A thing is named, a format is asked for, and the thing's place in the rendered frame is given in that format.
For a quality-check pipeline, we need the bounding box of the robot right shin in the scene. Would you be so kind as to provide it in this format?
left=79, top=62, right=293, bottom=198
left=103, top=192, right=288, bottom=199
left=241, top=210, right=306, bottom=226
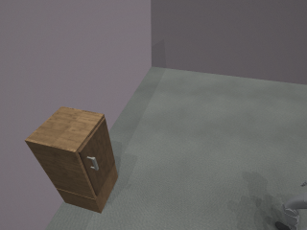
left=281, top=203, right=299, bottom=230

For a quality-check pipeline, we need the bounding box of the cupboard door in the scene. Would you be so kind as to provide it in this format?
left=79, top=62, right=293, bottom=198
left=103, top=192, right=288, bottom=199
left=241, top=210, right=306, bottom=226
left=78, top=118, right=115, bottom=196

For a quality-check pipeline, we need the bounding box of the handle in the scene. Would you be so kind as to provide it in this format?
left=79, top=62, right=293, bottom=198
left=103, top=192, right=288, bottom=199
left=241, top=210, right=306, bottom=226
left=86, top=156, right=99, bottom=171

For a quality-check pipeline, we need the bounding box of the right robot thigh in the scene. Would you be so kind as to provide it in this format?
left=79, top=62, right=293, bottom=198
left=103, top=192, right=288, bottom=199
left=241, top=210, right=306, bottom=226
left=284, top=193, right=307, bottom=217

